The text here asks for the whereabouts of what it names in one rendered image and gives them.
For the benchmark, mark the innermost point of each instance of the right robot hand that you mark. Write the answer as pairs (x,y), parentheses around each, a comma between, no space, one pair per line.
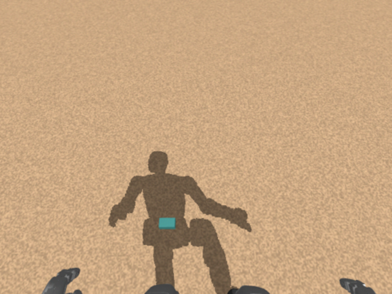
(355,286)

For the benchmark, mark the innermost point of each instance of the left robot hand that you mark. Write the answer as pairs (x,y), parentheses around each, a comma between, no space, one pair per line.
(58,284)

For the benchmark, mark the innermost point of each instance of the small box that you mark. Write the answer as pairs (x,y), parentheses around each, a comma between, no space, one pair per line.
(167,223)

